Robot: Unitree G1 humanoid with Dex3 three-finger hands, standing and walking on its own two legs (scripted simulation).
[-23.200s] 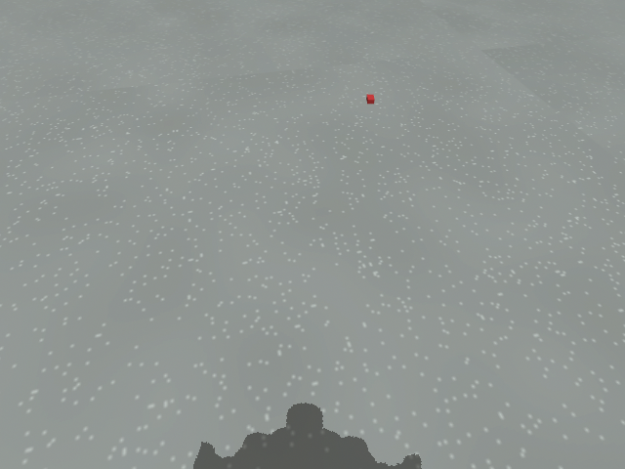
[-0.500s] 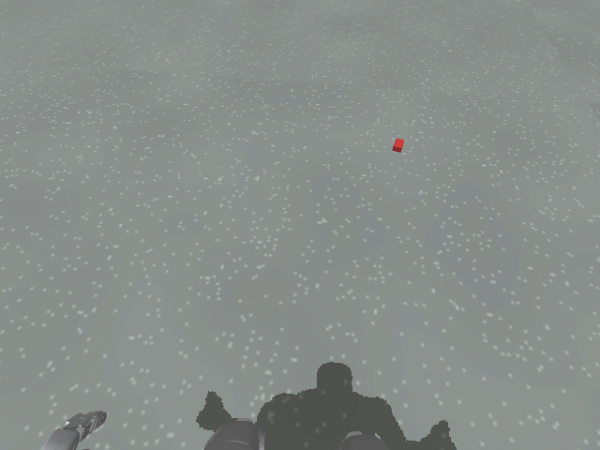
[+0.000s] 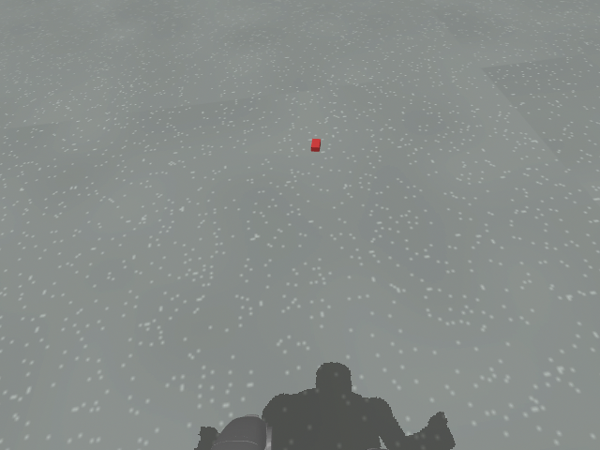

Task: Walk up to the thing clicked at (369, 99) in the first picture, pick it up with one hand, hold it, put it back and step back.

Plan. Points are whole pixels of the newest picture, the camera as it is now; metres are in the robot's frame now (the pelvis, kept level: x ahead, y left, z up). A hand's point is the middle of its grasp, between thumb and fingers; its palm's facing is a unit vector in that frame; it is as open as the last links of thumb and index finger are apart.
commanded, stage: walk up
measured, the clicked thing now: (315, 145) +1.52 +0.07 -0.74
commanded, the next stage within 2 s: stand in 1.48 s
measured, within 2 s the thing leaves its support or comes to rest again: neither
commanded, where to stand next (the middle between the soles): +0.07 +0.05 m, yaw -10 degrees
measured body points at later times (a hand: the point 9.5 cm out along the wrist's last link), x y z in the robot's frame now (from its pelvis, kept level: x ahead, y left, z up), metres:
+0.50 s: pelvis +0.01 +0.04 -0.01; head +0.06 +0.03 +0.43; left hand +0.16 +0.35 -0.11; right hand +0.07 -0.28 -0.13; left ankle +0.05 +0.18 -0.71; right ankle +0.02 -0.08 -0.72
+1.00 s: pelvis +0.00 +0.05 +0.02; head +0.01 +0.03 +0.46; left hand +0.15 +0.33 -0.10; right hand -0.02 -0.26 -0.13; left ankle +0.04 +0.18 -0.71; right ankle +0.02 -0.08 -0.71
